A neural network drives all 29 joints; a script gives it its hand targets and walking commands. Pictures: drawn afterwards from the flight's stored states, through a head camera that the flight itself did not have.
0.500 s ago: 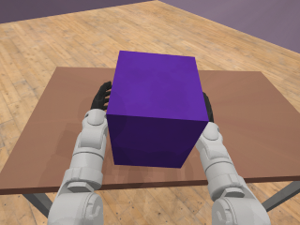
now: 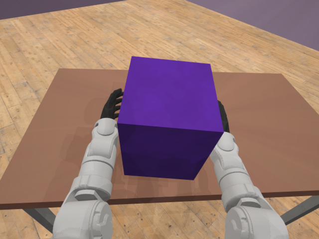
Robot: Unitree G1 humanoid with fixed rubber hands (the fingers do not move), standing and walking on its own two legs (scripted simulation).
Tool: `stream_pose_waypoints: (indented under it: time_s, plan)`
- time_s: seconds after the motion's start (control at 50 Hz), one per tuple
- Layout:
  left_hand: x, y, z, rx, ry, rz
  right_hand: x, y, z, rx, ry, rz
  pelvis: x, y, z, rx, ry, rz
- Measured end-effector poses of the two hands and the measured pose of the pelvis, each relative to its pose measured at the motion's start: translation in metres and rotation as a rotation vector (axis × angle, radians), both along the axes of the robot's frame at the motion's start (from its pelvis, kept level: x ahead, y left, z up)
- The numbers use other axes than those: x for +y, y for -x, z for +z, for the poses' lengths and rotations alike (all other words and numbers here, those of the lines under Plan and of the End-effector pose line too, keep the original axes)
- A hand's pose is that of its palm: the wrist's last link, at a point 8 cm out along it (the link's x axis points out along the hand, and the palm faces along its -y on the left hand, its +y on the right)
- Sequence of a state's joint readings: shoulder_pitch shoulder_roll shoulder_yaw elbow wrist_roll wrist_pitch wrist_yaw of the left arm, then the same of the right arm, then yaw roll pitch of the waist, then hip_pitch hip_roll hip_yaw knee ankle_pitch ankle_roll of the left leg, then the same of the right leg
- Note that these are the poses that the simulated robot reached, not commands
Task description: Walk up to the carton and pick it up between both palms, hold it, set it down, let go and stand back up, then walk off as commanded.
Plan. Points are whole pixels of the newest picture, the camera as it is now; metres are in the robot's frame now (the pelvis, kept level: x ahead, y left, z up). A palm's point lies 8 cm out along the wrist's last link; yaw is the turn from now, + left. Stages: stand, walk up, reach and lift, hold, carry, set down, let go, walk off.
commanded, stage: set down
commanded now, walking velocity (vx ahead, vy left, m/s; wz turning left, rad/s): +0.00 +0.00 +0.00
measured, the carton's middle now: (164, 122) +0.40 +0.02 +0.09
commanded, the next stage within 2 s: none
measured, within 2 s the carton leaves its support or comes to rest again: neither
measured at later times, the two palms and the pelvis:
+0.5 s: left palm (112, 124) +0.39 +0.16 +0.07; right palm (218, 132) +0.39 -0.13 +0.08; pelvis +0.01 +0.00 +0.00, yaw +0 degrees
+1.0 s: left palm (116, 129) +0.40 +0.15 +0.03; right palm (214, 135) +0.41 -0.14 +0.04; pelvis +0.02 -0.01 +0.00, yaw -1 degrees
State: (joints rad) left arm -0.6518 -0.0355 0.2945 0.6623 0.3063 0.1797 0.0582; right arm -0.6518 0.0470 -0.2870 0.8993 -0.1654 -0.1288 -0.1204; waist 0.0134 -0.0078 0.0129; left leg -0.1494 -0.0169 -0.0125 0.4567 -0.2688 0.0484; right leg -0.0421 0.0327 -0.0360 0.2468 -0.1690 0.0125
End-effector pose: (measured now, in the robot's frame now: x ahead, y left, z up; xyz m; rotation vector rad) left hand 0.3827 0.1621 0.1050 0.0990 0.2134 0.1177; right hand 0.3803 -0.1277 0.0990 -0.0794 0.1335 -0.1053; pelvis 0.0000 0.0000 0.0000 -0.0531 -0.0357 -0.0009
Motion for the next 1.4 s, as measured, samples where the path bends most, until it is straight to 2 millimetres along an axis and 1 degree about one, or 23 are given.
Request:
stream_pose_waypoints:
  time_s: [0.1,0.22,0.34,0.52,0.68,0.96,1.18,1.4]
  plan:
    - [-0.002,-0.004,-0.001,-0.011,0.004,0.002,-0.002,-0.003,-0.001,-0.008,-0.004,-0.002,-0.001,-0.003,0.0,0.004,0.0,0.0]
    - [-0.002,-0.003,-0.014,0.021,0.025,0.013,-0.002,-0.006,-0.009,0.023,0.011,0.006,-0.001,-0.005,0.0,0.008,-0.001,0.0]
    - [-0.001,-0.004,-0.017,0.011,0.028,0.016,-0.002,-0.007,-0.012,0.019,0.008,0.011,-0.002,-0.006,0.0,0.013,-0.002,-0.001]
    - [-0.003,-0.005,-0.032,0.041,0.05,0.024,-0.004,-0.009,-0.025,0.052,0.003,0.011,-0.005,-0.008,-0.001,0.03,-0.005,-0.002]
    - [-0.004,-0.01,-0.042,0.04,0.058,0.033,-0.004,-0.016,-0.033,0.053,0.012,0.018,-0.008,-0.011,-0.001,0.058,-0.009,-0.004]
    - [-0.008,-0.02,-0.066,0.051,0.063,0.036,-0.008,-0.027,-0.057,0.071,0.012,0.021,-0.012,-0.016,-0.001,0.142,-0.01,-0.01]
    - [-0.012,-0.019,-0.097,0.083,0.071,0.049,-0.011,-0.028,-0.085,0.105,0.019,0.025,-0.017,-0.016,-0.002,0.235,-0.012,-0.018]
    - [-0.013,-0.018,-0.108,0.067,0.079,0.058,-0.013,-0.029,-0.094,0.092,0.02,0.03,-0.018,-0.015,-0.004,0.291,-0.014,-0.021]
